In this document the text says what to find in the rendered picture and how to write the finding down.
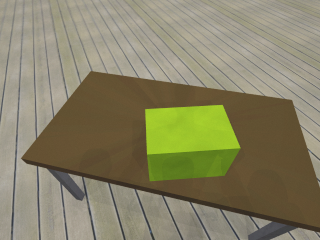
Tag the table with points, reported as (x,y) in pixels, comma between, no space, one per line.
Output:
(100,134)

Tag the carton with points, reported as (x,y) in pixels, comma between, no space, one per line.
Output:
(189,142)

